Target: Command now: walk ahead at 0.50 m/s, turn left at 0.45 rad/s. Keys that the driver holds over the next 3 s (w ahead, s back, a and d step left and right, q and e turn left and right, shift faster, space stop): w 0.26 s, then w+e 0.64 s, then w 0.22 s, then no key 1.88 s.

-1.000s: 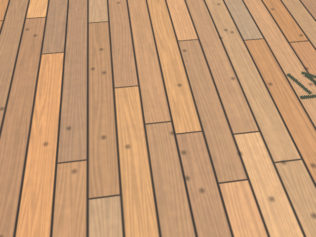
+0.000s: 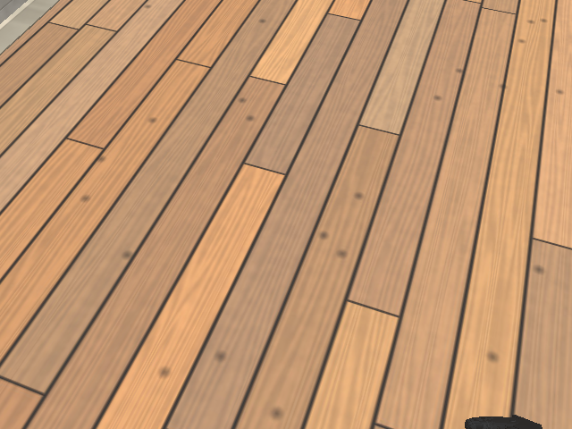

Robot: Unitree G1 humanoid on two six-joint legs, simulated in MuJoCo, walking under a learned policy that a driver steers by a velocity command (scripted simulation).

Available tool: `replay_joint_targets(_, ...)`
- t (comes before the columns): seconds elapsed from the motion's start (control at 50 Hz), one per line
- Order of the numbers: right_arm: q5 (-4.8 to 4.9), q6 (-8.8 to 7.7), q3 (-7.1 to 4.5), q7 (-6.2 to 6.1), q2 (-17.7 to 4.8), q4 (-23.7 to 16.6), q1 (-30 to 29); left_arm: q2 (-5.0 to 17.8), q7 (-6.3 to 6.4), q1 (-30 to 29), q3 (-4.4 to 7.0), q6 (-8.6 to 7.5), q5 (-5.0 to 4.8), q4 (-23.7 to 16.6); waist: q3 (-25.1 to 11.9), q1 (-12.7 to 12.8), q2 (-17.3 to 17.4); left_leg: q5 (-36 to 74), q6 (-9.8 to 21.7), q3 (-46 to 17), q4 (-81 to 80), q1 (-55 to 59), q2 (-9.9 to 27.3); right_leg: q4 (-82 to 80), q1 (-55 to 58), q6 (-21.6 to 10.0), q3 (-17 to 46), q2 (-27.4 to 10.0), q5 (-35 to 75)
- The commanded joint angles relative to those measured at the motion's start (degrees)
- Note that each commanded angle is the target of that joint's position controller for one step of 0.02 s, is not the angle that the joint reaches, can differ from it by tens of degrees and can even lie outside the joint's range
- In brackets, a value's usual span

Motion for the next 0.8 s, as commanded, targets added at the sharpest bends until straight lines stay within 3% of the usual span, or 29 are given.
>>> replay_joint_targets(0.02,-1.06,-1.41,-3.33,-1.66,-8.0,3.1,19.5,10.6,0.06,0.6,1.93,0.89,-0.24,-2.8,-11.7,-11.0,-3.2,-2.1,4.5,-2.4,-7.2,25.9,-3.7,28.5,-8.9,-6.4,3.0,-11.7,53.4)
replay_joint_targets(0.04,-1.64,-1.88,-4.67,-2.57,-14.0,3.2,22.8,4.2,-0.76,2.1,0.36,0.75,-1.39,-6.2,-18.1,-9.7,8.4,-7.1,9.8,-27.1,-8.8,44.8,14.1,48.0,-31.5,-3.7,3.6,-5.9,13.6)
replay_joint_targets(0.06,0.33,-1.28,-5.09,-2.96,-16.7,2.7,24.5,7.0,-1.28,0.0,1.17,0.40,-1.35,-8.3,-21.8,-9.4,8.5,-1.2,14.2,-49.5,-18.2,47.6,22.7,59.6,-42.0,-2.2,13.5,2.7,-6.7)
replay_joint_targets(0.08,1.16,-0.86,-4.64,-3.44,-14.9,3.8,22.2,8.0,-1.40,-6.6,1.45,0.28,-1.18,-9.2,-13.8,-9.1,1.4,4.0,11.7,-37.8,-18.5,42.7,20.1,59.3,-46.8,-2.8,18.4,-1.0,0.4)
replay_joint_targets(0.1,1.61,-1.28,-3.80,-3.64,-11.9,3.9,19.0,6.7,-1.55,-7.2,0.84,-0.39,-1.55,-9.2,-8.0,-7.2,1.1,10.5,9.8,-30.4,-19.2,34.6,17.7,55.1,-45.3,-3.3,18.6,-2.6,4.7)
replay_joint_targets(0.12,1.64,-1.85,-3.03,-3.63,-9.3,3.9,16.2,6.2,-1.57,-5.9,0.84,-0.29,-1.04,-7.8,-5.5,-4.6,-1.0,14.9,6.9,-24.8,-20.3,29.0,14.3,49.9,-41.6,-3.5,19.3,-4.4,6.7)
replay_joint_targets(0.14,2.07,-2.40,-2.35,-3.74,-7.6,4.2,14.5,6.1,-1.67,-4.2,0.87,0.62,0.19,-6.9,-4.4,-2.6,-0.2,17.6,5.3,-20.9,-21.6,25.0,11.8,46.9,-38.0,-3.2,19.5,-5.0,7.5)
replay_joint_targets(0.16,2.16,-3.00,-1.86,-3.70,-6.5,4.3,14.1,5.7,-1.93,-2.3,0.81,1.64,0.79,-5.9,-4.8,-1.6,0.9,18.7,4.5,-18.5,-22.6,23.0,10.6,45.1,-35.1,-3.0,19.7,-5.1,8.3)
replay_joint_targets(0.22,2.73,-4.36,-1.92,-3.61,-7.8,6.2,17.7,5.0,-2.81,-4.5,0.94,3.04,0.91,-6.1,-3.6,-1.4,1.3,21.8,3.8,-15.7,-25.0,22.6,8.9,41.6,-36.7,-2.2,18.6,-4.6,11.6)
replay_joint_targets(0.28,2.59,-4.48,-1.84,-3.70,-8.2,7.5,21.4,5.4,-3.03,-11.0,1.05,3.45,0.50,-7.8,-0.9,-3.3,2.3,21.1,2.3,-14.1,-27.0,25.3,8.6,36.7,-43.5,-1.6,18.1,-4.7,17.7)
replay_joint_targets(0.38,1.70,-4.96,-1.01,-4.09,-7.1,9.0,25.1,4.8,-3.26,-18.0,0.59,3.15,-0.35,-9.5,1.5,-5.4,2.6,23.3,-0.1,-8.6,-28.3,29.8,9.2,27.8,-47.0,-3.2,19.4,-1.8,24.4)
replay_joint_targets(0.48,1.34,-5.24,-0.22,-5.35,-6.6,10.9,27.1,3.8,-3.68,-23.9,-0.41,2.55,0.18,-11.9,3.8,-6.4,2.3,33.1,-1.3,-3.1,-27.1,35.2,10.9,17.4,-44.9,-6.0,15.3,1.3,24.8)
replay_joint_targets(0.54,1.14,-5.25,-0.36,-6.26,-8.9,11.3,25.9,4.6,-3.30,-20.4,-0.17,2.33,0.22,-11.6,0.4,-3.9,4.4,58.5,-2.7,0.0,-17.6,38.5,11.8,14.1,-36.4,-9.4,10.9,5.8,18.1)
replay_joint_targets(0.58,0.66,-4.46,-0.94,-6.64,-11.0,10.9,24.2,7.0,-2.86,-9.4,0.97,2.02,0.36,-8.6,-5.8,0.8,5.8,66.5,-2.9,0.9,-1.5,38.6,12.5,12.4,-26.1,-12.1,10.5,8.9,13.2)
replay_joint_targets(0.6,1.08,-4.15,-1.13,-6.40,-11.8,10.0,22.3,8.6,-2.63,-1.6,1.91,1.61,0.97,-6.4,-9.6,5.0,4.5,57.3,-3.1,2.1,11.4,32.5,11.4,7.3,-15.0,-14.0,13.2,8.6,15.1)
replay_joint_targets(0.62,1.52,-4.54,-0.66,-5.97,-10.2,7.5,21.3,14.0,-1.93,5.3,3.65,1.71,1.50,-5.4,-14.9,7.5,-2.4,32.4,-3.8,3.6,31.3,19.8,7.2,6.0,-2.4,-18.5,28.9,-3.4,13.3)
replay_joint_targets(0.64,2.51,-5.11,-0.31,-4.66,-6.1,4.6,24.0,17.6,-2.00,0.9,4.57,2.37,0.65,-6.5,-17.9,1.0,-15.3,-18.8,-6.4,-2.8,50.3,-5.0,-6.7,-1.3,10.9,-28.1,61.9,-16.4,19.1)
replay_joint_targets(0.66,1.16,-5.55,-0.34,-4.30,-8.4,3.9,20.0,16.3,-2.45,-2.0,4.51,2.57,-1.43,-6.5,-14.6,1.2,-4.8,-14.4,-5.2,-12.3,51.1,-10.7,-1.8,-3.8,7.7,-27.2,58.7,-15.1,15.9)
replay_joint_targets(0.7,1.75,-6.39,-0.30,-3.97,-8.3,2.5,16.4,9.9,-2.19,-6.7,2.83,2.63,-0.95,-6.9,-3.3,-2.2,3.0,-7.3,-5.8,-11.1,42.1,-9.5,2.8,-7.2,-7.3,-22.4,46.6,-11.6,21.1)
replay_joint_targets(0.74,0.16,-4.28,0.07,-3.85,-6.9,2.1,17.1,8.3,-1.57,-8.4,2.03,1.90,-1.24,-7.1,-2.2,-5.1,1.9,-6.6,-7.8,-10.9,35.4,-3.8,4.8,-8.6,-14.9,-19.4,39.1,-6.4,27.4)
replay_joint_targets(0.8,-0.36,-2.05,0.31,-3.47,-6.1,0.5,15.4,11.1,-1.54,-5.7,2.58,0.64,-1.59,-6.7,-2.7,-5.2,-0.6,-4.6,-10.2,-8.7,29.0,-3.7,5.0,-9.4,-17.2,-18.7,35.2,-3.4,33.7)
Next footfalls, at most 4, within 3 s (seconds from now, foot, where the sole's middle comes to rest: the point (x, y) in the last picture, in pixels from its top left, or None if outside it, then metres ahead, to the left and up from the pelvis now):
0.02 left None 0.16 0.07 -0.76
0.60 right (336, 411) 0.48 -0.06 -0.76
1.16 left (305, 275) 0.83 0.03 -0.76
1.58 right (382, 293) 0.79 -0.17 -0.76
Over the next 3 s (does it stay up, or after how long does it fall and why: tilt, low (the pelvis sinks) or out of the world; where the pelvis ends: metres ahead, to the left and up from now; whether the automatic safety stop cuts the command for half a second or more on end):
stays up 0.77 -0.06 0.02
